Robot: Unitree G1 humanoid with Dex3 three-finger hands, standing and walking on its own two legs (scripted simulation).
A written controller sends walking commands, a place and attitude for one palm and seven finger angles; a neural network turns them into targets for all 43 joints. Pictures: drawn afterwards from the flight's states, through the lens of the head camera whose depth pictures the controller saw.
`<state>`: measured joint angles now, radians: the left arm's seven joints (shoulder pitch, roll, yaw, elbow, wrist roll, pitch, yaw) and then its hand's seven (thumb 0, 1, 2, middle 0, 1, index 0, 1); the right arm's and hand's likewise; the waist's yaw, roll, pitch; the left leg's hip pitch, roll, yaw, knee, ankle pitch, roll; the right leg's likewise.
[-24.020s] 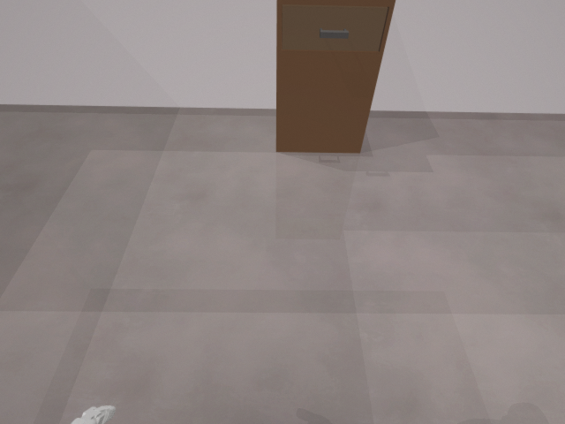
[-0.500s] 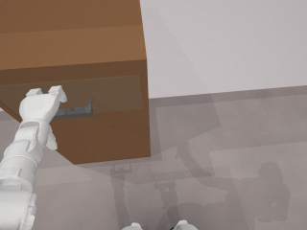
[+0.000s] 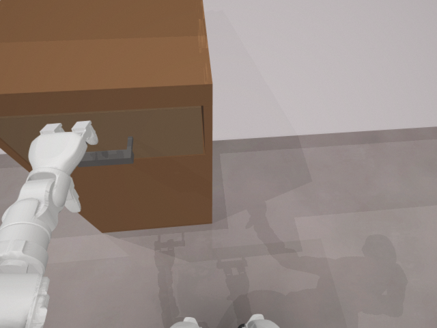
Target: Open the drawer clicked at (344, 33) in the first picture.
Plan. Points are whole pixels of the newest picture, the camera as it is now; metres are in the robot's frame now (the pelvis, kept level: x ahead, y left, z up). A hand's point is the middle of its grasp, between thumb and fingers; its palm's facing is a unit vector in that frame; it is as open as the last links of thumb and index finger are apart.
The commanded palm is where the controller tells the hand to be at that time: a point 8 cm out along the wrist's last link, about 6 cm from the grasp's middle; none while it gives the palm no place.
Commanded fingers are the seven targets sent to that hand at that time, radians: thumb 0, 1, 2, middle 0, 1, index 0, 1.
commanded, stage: re-aim the fingers above the handle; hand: left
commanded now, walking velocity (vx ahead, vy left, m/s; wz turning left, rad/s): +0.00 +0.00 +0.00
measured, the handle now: (106, 150) +0.48 +0.28 -0.05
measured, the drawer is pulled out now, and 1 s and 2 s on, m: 0.00 0.00 0.00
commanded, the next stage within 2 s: lower the fingers behind the handle in 0.32 s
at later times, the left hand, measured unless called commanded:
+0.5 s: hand (76, 163) +0.41 +0.30 +0.00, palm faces -0.09 -0.02 -1.00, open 13.8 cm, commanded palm +0.40 +0.30 +0.05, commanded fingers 0.00 -0.50 0.30 -0.30 -1.20 -0.30 -1.20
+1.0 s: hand (87, 166) +0.42 +0.29 -0.03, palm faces -0.07 -0.02 -1.00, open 13.8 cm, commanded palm +0.40 +0.29 +0.02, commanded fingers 0.00 -0.50 0.30 -0.30 -1.20 -0.30 -1.20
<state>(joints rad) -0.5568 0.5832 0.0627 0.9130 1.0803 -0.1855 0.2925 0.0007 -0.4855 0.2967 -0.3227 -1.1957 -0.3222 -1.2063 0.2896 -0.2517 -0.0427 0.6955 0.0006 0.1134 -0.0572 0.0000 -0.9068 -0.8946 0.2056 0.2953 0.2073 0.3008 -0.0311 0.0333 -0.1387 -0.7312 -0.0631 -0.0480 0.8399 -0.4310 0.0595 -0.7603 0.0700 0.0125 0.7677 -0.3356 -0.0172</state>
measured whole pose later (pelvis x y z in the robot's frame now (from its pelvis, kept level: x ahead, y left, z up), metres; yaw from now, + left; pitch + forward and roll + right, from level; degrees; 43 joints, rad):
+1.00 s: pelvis +0.00 +0.00 -0.02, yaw -2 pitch +23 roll -2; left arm -0.59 0.56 0.10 0.99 1.10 -0.15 0.40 0.00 -0.48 0.30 -0.32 -1.20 -0.31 -1.20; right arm 0.29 -0.26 -0.04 0.72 -0.03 0.11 -0.02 0.00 -0.91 -0.89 0.20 0.30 0.21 0.30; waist -0.06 0.04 -0.18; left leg -0.87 -0.05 -0.02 0.96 -0.48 0.06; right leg -0.91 0.09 0.02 0.88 -0.37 -0.02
